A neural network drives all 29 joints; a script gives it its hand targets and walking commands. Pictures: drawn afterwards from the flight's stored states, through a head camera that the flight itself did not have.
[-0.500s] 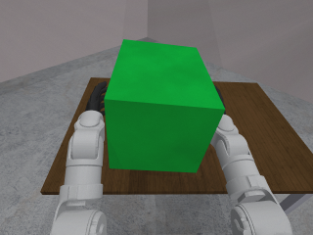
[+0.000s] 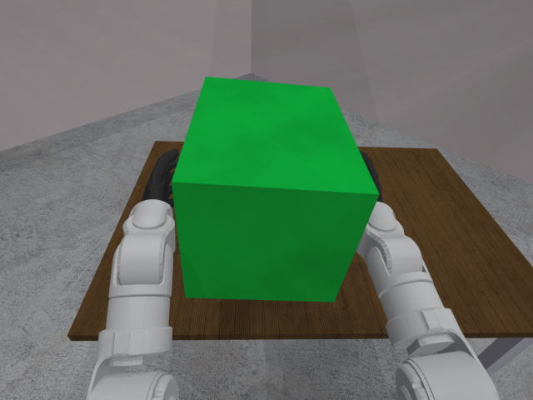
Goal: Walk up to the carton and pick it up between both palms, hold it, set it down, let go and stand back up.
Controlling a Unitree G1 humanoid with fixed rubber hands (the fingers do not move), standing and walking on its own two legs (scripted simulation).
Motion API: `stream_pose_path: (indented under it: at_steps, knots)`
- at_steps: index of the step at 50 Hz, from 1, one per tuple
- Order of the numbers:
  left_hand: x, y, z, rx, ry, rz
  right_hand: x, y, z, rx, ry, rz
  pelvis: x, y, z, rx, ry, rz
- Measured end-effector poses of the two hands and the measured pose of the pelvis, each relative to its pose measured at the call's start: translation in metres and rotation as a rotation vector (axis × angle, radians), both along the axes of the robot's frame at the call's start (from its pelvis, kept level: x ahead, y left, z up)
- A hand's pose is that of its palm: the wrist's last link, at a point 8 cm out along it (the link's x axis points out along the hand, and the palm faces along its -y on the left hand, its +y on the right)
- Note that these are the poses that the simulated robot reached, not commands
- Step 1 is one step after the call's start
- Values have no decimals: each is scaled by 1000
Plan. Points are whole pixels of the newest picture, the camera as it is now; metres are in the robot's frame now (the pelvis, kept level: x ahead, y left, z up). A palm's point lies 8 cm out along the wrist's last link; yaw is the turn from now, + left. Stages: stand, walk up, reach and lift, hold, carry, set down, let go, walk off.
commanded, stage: hold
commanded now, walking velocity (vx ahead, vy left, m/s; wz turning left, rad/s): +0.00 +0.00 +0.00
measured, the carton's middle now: (265, 181) +0.40 +0.00 +0.17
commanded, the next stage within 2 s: none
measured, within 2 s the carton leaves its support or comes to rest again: neither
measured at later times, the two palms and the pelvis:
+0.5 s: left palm (158, 201) +0.35 +0.15 +0.17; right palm (366, 200) +0.36 -0.15 +0.17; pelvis -0.01 +0.00 +0.00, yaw +0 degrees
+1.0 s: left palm (158, 202) +0.35 +0.15 +0.18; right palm (367, 207) +0.35 -0.15 +0.16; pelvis -0.01 +0.00 +0.00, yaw -1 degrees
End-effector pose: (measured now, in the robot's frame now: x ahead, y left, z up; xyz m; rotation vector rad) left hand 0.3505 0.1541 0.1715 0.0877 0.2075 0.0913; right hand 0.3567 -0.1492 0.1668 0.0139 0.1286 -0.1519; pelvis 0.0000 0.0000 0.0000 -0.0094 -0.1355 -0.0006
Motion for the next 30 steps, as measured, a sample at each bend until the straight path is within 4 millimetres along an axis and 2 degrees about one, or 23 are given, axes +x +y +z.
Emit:
stream_pose_path:
  at_steps: [18,30]
  knots:
    - [0,-1,0,-13,16,1,-1,-1,-1,-12,15,-3,-10,-2,0,2,15,-9]
    - [-2,2,4,-39,-18,7,-2,2,6,-10,-18,1,-7,-3,0,1,19,1]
